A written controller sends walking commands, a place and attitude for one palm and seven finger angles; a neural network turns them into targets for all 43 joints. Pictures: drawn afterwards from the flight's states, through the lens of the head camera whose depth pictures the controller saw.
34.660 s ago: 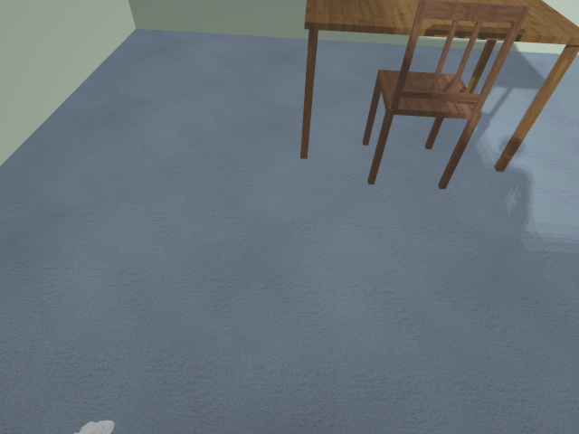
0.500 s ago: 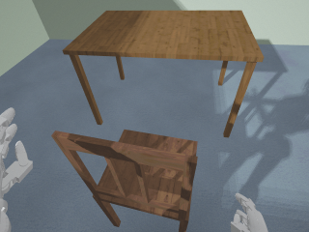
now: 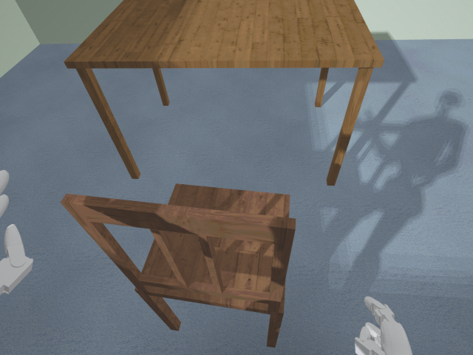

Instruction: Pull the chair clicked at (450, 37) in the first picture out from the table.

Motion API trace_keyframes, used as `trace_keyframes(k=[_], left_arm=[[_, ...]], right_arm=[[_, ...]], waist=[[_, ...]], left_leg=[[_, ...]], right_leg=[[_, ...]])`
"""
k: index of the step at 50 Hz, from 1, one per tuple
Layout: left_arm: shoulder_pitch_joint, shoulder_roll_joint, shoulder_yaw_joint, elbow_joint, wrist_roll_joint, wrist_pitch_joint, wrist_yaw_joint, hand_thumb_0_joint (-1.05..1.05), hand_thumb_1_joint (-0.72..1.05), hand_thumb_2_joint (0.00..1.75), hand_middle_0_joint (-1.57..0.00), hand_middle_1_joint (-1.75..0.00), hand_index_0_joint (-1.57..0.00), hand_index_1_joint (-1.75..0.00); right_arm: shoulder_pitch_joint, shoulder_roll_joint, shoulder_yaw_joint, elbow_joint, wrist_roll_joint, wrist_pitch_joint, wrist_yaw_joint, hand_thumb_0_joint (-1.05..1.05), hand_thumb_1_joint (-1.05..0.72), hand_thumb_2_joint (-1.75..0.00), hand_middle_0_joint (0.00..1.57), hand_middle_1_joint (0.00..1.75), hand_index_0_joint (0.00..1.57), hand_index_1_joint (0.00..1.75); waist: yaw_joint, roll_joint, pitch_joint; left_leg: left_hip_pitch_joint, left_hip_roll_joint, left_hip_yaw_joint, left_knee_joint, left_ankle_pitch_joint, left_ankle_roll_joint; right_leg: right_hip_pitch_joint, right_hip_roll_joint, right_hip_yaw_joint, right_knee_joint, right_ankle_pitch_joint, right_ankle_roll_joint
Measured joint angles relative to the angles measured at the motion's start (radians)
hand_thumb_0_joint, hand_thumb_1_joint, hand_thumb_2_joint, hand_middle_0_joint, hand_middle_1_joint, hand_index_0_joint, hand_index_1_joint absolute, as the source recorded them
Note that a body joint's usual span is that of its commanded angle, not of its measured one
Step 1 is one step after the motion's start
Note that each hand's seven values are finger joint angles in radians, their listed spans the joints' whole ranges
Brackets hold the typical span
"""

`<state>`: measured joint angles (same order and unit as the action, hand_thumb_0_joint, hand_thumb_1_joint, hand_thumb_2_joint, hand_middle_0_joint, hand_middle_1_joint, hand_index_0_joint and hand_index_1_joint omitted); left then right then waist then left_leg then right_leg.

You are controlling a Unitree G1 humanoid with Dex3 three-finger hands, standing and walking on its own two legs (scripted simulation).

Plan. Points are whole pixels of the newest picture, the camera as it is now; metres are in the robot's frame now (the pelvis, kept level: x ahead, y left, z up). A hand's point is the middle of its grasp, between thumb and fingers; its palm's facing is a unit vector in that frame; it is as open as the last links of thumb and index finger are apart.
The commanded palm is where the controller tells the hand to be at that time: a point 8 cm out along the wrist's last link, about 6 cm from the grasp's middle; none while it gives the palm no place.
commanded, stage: step back with the hand held close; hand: left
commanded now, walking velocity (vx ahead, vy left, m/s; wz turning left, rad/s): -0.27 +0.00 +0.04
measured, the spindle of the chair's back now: (173, 259) +0.32 +0.17 -0.09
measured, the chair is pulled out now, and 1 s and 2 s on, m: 0.60 0.60 0.60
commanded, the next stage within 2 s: stop stepping back and stand still in 1.52 s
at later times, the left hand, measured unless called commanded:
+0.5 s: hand out of the picture +0.15 +0.27 +0.17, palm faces +0.48 -0.73 -0.48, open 7.5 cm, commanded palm +0.09 +0.30 +0.18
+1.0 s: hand (17, 302) +0.14 +0.24 +0.17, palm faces +0.45 -0.77 -0.45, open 7.5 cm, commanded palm +0.07 +0.29 +0.18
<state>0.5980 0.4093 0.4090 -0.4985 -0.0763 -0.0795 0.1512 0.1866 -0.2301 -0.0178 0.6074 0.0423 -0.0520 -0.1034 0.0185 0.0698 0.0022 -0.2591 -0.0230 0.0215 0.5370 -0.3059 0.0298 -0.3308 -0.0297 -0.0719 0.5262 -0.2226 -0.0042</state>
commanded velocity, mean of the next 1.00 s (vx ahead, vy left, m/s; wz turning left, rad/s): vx -0.36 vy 0.00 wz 0.02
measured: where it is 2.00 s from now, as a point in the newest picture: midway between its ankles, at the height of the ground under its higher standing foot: outside the picture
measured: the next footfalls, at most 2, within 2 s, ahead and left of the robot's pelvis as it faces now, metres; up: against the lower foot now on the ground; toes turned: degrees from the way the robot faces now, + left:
left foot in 1.12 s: -0.10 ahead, +0.13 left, +0.00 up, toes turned +6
right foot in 1.30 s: -0.02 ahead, -0.13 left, +0.00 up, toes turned -1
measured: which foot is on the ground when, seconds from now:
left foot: down 0.00-0.90, up 0.92-1.00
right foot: down 0.00-1.00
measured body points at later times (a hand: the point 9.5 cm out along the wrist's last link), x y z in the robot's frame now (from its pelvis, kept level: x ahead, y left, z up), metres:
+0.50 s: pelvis -0.05 +0.00 -0.01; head -0.03 -0.01 +0.44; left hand +0.11 +0.30 +0.19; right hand +0.12 -0.24 -0.09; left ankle -0.02 +0.10 -0.73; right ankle +0.03 -0.12 -0.73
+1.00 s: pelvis -0.06 -0.01 -0.01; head -0.03 -0.01 +0.44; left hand +0.11 +0.28 +0.20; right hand +0.12 -0.25 -0.11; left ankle -0.06 +0.10 -0.70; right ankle +0.03 -0.11 -0.73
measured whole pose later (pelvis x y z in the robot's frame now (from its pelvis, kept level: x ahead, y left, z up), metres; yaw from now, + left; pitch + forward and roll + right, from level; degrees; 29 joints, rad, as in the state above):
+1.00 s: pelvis -0.06 -0.01 -0.01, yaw +2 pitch +3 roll +0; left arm 0.52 0.39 0.41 -0.58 -0.06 -0.16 0.16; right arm 0.19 -0.20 -0.02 0.63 0.01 -0.08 -0.07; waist 0.01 0.00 0.00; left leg -0.50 -0.02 -0.01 0.97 -0.52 -0.01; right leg -0.48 -0.04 -0.09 0.62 -0.19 -0.04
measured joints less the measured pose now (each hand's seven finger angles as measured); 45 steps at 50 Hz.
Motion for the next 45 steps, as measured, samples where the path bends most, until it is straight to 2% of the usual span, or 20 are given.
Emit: trace_keyframes(k=[9,19,30,39,45], left_arm=[[-0.028,-0.032,-0.019,-0.005,0.002,-0.001,0.016,0.01,0.88,0.9,-0.21,-0.3,-0.21,-0.3],[-0.024,0.006,0.017,-0.023,0.022,-0.038,0.031,0.01,0.88,0.9,-0.22,-0.3,-0.21,-0.3],[-0.03,-0.006,0.009,-0.041,0.026,-0.058,0.034,0.01,0.88,0.9,-0.21,-0.3,-0.21,-0.3],[-0.012,0.039,0.077,-0.077,0.031,-0.092,0.033,0.01,0.88,0.9,-0.22,-0.3,-0.21,-0.3],[-0.045,0.003,0.066,-0.074,0.022,-0.099,0.016,0.01,0.88,0.9,-0.21,-0.3,-0.21,-0.3]], right_arm=[[-0.003,-0.007,0.01,-0.006,-0.001,-0.005,0.0,0.02,-0.91,-0.9,0.21,0.3,0.2,0.3],[0.022,-0.003,0.022,-0.032,-0.006,-0.029,-0.001,0.02,-0.91,-0.9,0.21,0.3,0.2,0.3],[0.033,-0.014,0.014,-0.011,-0.015,-0.032,0.012,0.02,-0.91,-0.9,0.21,0.3,0.2,0.3],[0.022,0.021,0.013,-0.007,-0.022,-0.053,0.004,0.02,-0.91,-0.9,0.21,0.3,0.2,0.3],[0.012,0.033,0.014,0.003,-0.031,-0.065,0.016,0.02,-0.91,-0.9,0.21,0.3,0.2,0.3]], waist=[[0.005,-0.013,-0.015],[-0.001,-0.033,-0.03],[-0.007,-0.032,-0.006],[-0.008,-0.059,0.008],[-0.001,-0.036,0.003]], left_leg=[[-0.067,0.009,-0.01,0.065,0.001,-0.003],[-0.109,0.017,-0.014,0.083,0.021,-0.004],[-0.165,0.021,-0.01,0.116,0.032,0.001],[-0.184,0.016,0.002,0.159,0.005,0.004],[-0.19,0.033,-0.011,0.203,-0.024,-0.014]], right_leg=[[-0.046,0.006,-0.012,0.027,0.019,-0.009],[-0.075,0.013,-0.018,0.016,0.055,-0.01],[-0.117,0.01,-0.024,0.024,0.071,-0.01],[-0.157,0.004,-0.006,0.104,0.03,0.0],[-0.157,0.025,-0.012,0.139,0.007,-0.025]])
